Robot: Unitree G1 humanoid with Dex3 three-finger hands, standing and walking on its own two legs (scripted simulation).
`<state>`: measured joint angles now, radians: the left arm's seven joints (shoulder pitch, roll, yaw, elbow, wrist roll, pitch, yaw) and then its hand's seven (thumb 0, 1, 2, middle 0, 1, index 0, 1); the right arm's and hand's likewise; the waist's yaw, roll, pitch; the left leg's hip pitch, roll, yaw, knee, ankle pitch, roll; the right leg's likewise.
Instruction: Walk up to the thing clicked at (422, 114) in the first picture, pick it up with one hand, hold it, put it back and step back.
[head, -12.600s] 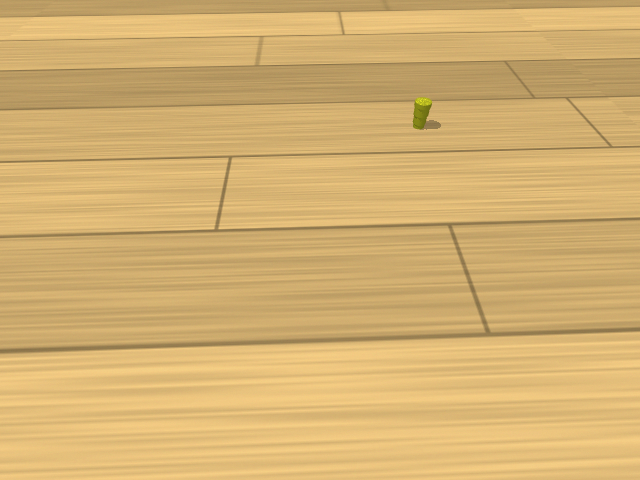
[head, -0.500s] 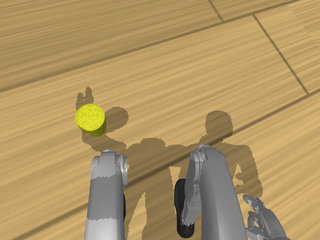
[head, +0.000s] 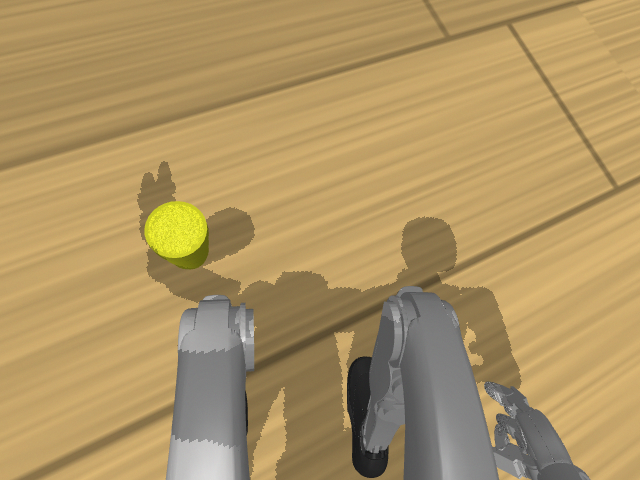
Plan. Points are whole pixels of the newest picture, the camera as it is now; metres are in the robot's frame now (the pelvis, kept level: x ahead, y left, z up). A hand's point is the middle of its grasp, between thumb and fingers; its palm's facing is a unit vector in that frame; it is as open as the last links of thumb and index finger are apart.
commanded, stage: approach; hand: left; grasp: from the side
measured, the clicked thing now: (184, 242) +0.45 +0.22 -0.30
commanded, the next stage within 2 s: close in in 0.54 s
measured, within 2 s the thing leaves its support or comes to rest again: neither
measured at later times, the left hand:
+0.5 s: hand (68, 238) +0.41 +0.34 -0.16, palm faces +0.12 -0.99 +0.04, open 17.5 cm
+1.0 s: hand (149, 248) +0.42 +0.26 -0.24, palm faces +0.13 -0.99 +0.02, open 17.7 cm
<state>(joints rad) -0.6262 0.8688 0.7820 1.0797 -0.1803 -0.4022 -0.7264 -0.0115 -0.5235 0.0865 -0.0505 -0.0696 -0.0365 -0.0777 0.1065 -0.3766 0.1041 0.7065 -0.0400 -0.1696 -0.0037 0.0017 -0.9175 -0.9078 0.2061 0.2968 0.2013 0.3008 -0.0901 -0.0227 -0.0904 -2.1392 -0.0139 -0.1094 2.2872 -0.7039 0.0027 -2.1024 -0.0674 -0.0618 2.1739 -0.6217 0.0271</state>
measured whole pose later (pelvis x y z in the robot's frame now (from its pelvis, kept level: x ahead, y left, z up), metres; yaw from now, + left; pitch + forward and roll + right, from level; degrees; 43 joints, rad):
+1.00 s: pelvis -0.02 +0.01 -0.09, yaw -8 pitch +13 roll -16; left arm -0.61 0.78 0.59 1.41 -0.13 -1.07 -0.28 -0.01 -0.61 0.02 -0.07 -0.09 -0.07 -0.08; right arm -0.14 -0.38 0.44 0.60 -0.31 -0.07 0.12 0.00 -0.95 -0.91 0.21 0.30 0.20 0.30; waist -0.23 -0.23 0.25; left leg -2.20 -0.02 -0.31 2.64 -0.70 0.00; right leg -2.09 0.00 -0.21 2.37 -0.54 0.06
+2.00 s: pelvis -0.03 +0.02 -0.09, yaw -11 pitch +11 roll -20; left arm -0.66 0.85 0.47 1.53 -0.04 -1.18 0.05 0.00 -0.08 0.52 -0.59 -0.58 -0.44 -0.59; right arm -0.18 -0.38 0.54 0.55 -0.38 0.00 0.16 -0.01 -0.89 -0.90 0.21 0.30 0.20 0.30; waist -0.28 -0.28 0.32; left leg -2.19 -0.01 -0.37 2.66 -0.71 0.02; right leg -2.05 0.03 -0.26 2.32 -0.52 0.08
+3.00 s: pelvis -0.02 +0.01 -0.06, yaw -6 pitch +21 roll -15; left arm -0.59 0.60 0.36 1.00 -0.11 -0.82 -0.08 0.03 -0.54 1.01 -0.70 -0.96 -0.54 -0.97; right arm -0.01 -0.35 0.27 0.60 -0.19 0.04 0.15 0.00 -0.91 -0.90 0.21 0.30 0.20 0.30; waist -0.17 -0.10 0.07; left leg -2.23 -0.01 -0.23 2.52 -0.68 0.02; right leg -2.12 -0.03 -0.16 2.29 -0.56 0.04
